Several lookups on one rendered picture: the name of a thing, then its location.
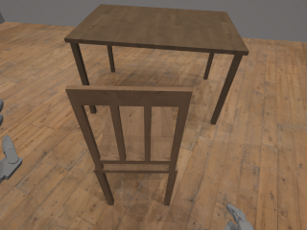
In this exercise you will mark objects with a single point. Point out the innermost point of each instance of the table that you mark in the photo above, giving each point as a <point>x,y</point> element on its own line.
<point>185,30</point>

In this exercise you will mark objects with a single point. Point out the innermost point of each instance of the right robot hand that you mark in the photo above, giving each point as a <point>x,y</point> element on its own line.
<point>239,217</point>

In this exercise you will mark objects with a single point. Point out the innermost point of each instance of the left robot hand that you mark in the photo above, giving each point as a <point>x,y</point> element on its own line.
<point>11,162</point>

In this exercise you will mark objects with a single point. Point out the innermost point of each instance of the chair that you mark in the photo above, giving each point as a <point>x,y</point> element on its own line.
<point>138,136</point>

